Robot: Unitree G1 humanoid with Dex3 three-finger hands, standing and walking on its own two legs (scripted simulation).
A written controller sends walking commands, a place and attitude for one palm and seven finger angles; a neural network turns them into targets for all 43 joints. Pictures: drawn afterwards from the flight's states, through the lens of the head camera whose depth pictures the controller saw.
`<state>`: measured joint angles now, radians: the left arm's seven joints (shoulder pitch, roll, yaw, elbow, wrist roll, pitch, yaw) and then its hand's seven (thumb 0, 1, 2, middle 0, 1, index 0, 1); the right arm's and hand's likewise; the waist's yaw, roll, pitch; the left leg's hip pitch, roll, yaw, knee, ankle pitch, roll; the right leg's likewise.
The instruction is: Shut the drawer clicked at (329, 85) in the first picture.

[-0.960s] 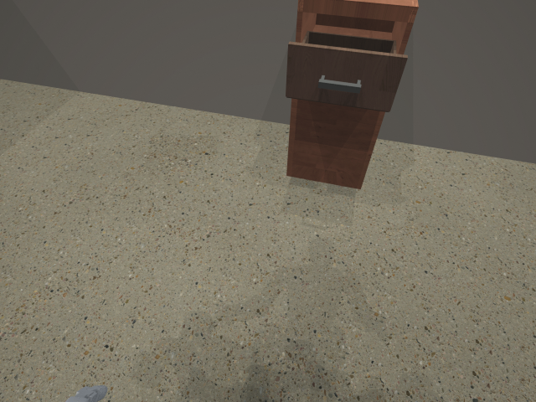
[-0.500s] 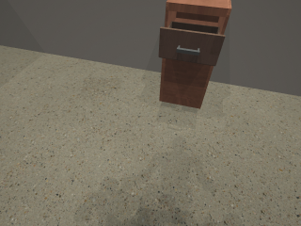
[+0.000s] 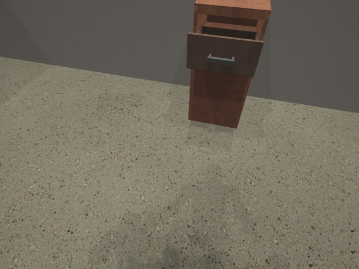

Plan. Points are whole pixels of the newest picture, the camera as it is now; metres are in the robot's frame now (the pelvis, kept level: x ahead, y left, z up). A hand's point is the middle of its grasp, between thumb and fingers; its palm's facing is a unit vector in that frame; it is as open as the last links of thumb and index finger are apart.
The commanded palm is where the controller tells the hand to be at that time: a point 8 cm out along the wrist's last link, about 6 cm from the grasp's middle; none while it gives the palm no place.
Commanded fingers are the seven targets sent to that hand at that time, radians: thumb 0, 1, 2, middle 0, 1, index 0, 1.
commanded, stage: look at it before walking up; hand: left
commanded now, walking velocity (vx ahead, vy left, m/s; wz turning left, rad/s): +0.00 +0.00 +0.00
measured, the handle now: (221, 58) +1.05 -0.14 -0.04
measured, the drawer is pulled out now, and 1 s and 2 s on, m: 0.27 0.27 0.27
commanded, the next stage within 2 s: walk to a spot facing it in 0.48 s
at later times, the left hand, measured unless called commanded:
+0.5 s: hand out of the picture +0.07 +0.25 -0.16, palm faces -0.02 -0.94 -0.33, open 7.4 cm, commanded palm none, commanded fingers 0.00 0.90 0.90 -0.20 -0.30 -0.20 -0.30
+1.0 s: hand out of the picture +0.09 +0.16 -0.18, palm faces -0.09 -0.97 -0.22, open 7.3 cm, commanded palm none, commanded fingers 0.00 0.90 0.90 -0.20 -0.30 -0.20 -0.30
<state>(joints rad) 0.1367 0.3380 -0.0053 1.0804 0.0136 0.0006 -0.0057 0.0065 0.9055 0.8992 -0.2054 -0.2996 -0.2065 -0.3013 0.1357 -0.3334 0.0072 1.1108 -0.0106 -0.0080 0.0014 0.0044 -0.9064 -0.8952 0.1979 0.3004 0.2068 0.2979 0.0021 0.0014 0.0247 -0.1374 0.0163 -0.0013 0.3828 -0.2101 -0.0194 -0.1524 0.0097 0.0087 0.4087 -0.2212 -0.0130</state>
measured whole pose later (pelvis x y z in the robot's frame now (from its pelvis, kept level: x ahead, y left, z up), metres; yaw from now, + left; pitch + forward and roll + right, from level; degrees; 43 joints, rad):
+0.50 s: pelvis +0.00 +0.00 +0.00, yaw +0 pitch -2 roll +0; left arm 0.15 0.34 0.00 1.09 0.01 0.00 -0.01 0.01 0.91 0.90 -0.21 -0.30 -0.21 -0.30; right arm 0.13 -0.33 0.01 1.12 -0.01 -0.01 0.00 0.00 -0.91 -0.90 0.20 0.30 0.21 0.30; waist 0.01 0.00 0.03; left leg -0.13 0.02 0.00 0.37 -0.21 -0.02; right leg -0.14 0.01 0.01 0.39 -0.21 -0.01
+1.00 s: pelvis +0.06 -0.04 -0.02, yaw -10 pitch -1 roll +0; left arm 0.36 0.19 0.04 1.00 0.02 -0.03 -0.02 0.01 0.91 0.90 -0.20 -0.30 -0.20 -0.30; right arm 0.29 -0.23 -0.04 1.08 -0.02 0.01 0.01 0.01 -0.91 -0.90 0.20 0.30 0.21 0.30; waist 0.04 0.03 0.05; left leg -0.34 0.10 0.06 1.06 -0.47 -0.02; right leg -0.27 0.04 -0.07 0.65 -0.36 -0.08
